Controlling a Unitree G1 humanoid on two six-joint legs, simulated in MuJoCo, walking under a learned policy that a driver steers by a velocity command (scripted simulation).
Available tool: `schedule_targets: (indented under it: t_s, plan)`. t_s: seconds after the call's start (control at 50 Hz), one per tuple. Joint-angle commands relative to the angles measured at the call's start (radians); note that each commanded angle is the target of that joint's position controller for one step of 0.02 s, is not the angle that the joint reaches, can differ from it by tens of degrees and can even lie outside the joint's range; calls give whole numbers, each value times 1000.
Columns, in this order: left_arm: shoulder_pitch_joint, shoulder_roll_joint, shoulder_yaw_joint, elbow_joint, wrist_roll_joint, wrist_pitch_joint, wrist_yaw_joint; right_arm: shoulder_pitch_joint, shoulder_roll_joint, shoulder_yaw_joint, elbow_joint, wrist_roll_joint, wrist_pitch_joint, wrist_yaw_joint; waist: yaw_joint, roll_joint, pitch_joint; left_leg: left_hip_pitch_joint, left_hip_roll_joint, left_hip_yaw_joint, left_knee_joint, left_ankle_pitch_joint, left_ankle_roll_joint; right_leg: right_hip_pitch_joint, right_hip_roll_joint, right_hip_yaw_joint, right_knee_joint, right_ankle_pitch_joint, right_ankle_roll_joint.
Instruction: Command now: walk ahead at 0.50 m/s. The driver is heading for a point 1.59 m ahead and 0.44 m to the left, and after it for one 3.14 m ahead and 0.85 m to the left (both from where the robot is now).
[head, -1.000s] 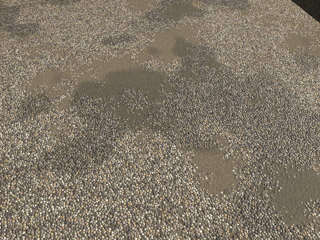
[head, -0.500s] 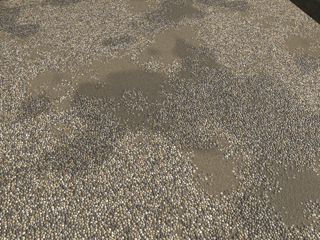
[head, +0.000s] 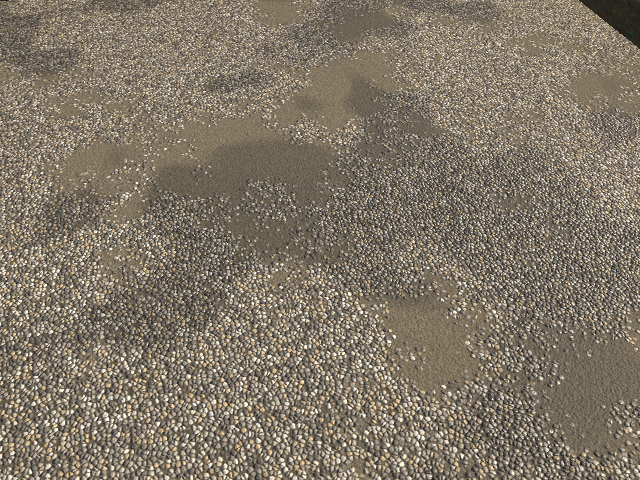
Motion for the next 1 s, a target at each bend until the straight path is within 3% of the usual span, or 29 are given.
schedule_targets:
  t_s: [0.02, 0.78, 0.88, 0.94, 0.96, 1.0]
  plan:
    - [-62, 74, 20, -86, 0, -16, 2, -53, -68, -19, -86, 0, -16, -2, 0, 12, -40, 14, 67, -82, -87, 328, 27, -15, -65, 79, -98, 267, -5]
    - [-50, 73, 19, -81, 0, -15, 3, -42, -65, -18, -81, -1, -15, -2, 0, 12, -43, 9, 66, -83, -85, 312, 28, -16, -66, 80, -97, 248, -7]
    - [-20, 69, 13, -49, -5, -13, 5, -13, -49, -11, -55, 2, -14, -1, 0, 6, 10, -1, 71, -100, -150, 227, 25, -22, -82, 109, -179, 150, -7]
    - [-26, 69, 8, -27, -9, -15, 6, -20, -48, -7, -37, 5, -17, -2, -1, 8, 33, 29, 86, -120, -224, 302, 11, 2, -94, 121, -246, 222, 10]
    - [-15, 73, 15, -17, -10, -6, 11, 2, -76, -19, -12, 9, -19, -15, 9, 33, 17, 64, 92, -125, -212, 393, 18, 21, -89, 115, -241, 272, -2]
    - [7, 80, 17, 7, -16, -4, 17, 15, -76, -18, 3, 15, -22, -22, 7, 24, -21, 111, 108, -128, -224, 501, 17, 58, -95, 114, -257, 342, 2]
